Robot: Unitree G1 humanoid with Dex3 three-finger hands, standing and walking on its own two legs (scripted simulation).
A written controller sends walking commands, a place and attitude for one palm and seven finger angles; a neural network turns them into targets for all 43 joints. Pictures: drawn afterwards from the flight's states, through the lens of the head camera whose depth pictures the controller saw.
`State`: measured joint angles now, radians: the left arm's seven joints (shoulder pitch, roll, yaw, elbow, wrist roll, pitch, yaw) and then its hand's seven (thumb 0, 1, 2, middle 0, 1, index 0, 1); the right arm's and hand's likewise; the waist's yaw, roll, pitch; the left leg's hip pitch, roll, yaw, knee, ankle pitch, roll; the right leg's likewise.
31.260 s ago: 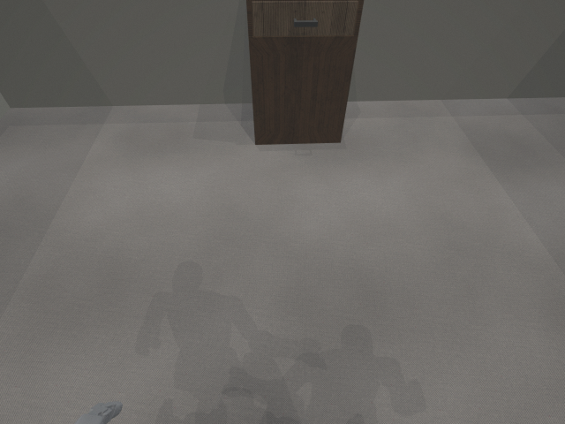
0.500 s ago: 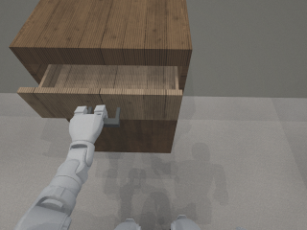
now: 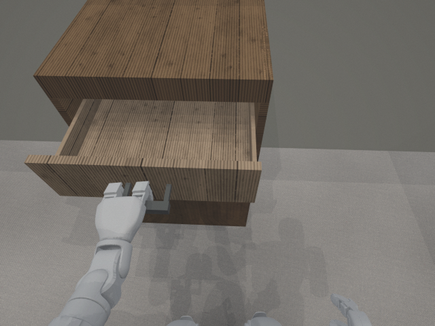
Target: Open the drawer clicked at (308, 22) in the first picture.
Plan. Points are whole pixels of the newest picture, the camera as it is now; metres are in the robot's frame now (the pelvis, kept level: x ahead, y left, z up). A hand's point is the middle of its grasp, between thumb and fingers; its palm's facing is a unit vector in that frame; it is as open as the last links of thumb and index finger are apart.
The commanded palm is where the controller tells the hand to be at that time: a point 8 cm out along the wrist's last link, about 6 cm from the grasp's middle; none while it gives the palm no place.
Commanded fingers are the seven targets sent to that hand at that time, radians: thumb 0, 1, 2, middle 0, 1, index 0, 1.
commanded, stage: pull the drawer open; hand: left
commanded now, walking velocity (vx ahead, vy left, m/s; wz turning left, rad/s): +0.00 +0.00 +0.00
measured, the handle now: (146, 197) +0.37 +0.17 -0.02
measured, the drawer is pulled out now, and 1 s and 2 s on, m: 0.18 0.29 0.30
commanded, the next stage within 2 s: open the thumb to release the handle in 1.56 s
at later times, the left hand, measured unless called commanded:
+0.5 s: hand (124, 252) +0.26 +0.20 -0.05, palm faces -0.02 -0.08 -1.00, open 5.2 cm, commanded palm +0.23 +0.20 +0.00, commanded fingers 0.00 0.90 0.90 -0.40 -1.35 -0.40 -1.35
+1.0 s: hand (117, 285) +0.20 +0.20 -0.05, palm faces -0.03 -0.10 -0.99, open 5.2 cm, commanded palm +0.17 +0.19 +0.00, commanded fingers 0.00 0.90 0.90 -0.40 -1.35 -0.40 -1.35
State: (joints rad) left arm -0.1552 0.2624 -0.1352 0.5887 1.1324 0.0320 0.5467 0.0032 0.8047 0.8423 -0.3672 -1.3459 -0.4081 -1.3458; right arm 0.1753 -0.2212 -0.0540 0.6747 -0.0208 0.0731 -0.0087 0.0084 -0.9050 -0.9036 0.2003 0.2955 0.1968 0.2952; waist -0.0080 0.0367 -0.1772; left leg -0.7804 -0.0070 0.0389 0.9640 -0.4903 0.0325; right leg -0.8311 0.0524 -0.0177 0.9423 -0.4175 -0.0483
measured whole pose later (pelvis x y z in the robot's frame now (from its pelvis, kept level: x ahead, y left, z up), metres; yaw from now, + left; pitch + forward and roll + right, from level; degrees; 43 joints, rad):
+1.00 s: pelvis +0.00 -0.01 -0.01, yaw +0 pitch +15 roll +1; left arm 0.34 0.25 -0.14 0.16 1.13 0.03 0.58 0.00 0.80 0.83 -0.38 -1.35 -0.39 -1.35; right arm 0.09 -0.22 -0.01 0.60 -0.04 0.06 0.01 0.01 -0.90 -0.90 0.20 0.30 0.20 0.30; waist 0.04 0.03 -0.17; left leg -0.77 -0.01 0.05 1.03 -0.53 0.02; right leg -0.84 0.05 -0.01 1.04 -0.47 -0.06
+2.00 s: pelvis -0.01 -0.02 -0.02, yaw +1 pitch +16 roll +2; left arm 0.38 0.29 -0.09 0.11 1.11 -0.01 0.57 0.01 0.26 0.63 -0.37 -1.28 -0.36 -1.28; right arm 0.10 -0.23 -0.02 0.60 -0.04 0.05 -0.02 0.01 -0.90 -0.90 0.20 0.30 0.20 0.30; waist 0.05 0.02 -0.16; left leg -0.81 -0.01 0.03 1.06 -0.53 0.01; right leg -0.88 0.05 -0.02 1.07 -0.48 -0.08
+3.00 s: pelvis -0.01 -0.01 +0.00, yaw +0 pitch +13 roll +1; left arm 0.35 0.32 -0.10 0.09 1.07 0.03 0.52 0.00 -0.49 0.30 -0.32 -1.20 -0.34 -1.21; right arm 0.11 -0.23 -0.01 0.59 -0.03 0.08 -0.03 0.01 -0.90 -0.90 0.20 0.30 0.20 0.30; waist 0.04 0.03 -0.14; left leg -0.69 -0.01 0.03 0.95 -0.49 0.02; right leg -0.75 0.05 -0.02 0.95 -0.43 -0.06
